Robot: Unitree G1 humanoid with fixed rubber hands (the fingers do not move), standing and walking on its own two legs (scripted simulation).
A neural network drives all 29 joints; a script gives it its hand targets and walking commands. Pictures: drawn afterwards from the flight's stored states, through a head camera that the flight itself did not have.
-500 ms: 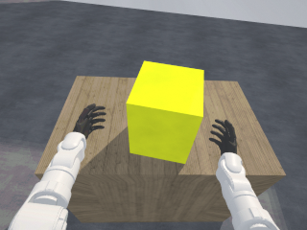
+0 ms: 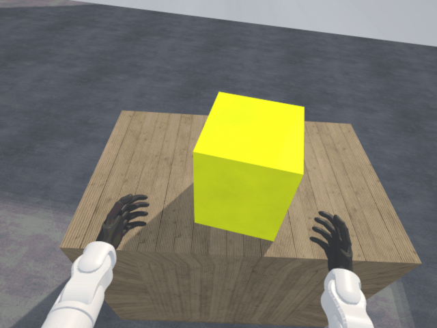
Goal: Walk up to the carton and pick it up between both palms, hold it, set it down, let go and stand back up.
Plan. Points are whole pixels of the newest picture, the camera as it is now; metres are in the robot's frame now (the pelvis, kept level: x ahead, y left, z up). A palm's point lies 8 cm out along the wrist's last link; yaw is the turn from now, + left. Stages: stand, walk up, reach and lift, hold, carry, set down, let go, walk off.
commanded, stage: set down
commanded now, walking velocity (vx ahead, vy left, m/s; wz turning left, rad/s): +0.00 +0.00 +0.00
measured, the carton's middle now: (246, 167) +0.47 -0.06 +0.01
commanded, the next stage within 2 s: let go in 1.44 s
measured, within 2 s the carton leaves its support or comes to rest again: neither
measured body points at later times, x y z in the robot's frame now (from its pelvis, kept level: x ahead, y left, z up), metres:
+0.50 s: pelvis +0.00 +0.00 +0.00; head +0.00 +0.02 +0.45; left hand +0.24 +0.22 -0.03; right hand +0.22 -0.22 -0.03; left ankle -0.03 +0.11 -0.74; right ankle +0.03 -0.15 -0.74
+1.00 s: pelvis +0.01 -0.01 +0.00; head +0.01 +0.00 +0.45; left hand +0.19 +0.22 -0.06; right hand +0.19 -0.22 -0.06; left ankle -0.03 +0.11 -0.74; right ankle +0.03 -0.15 -0.74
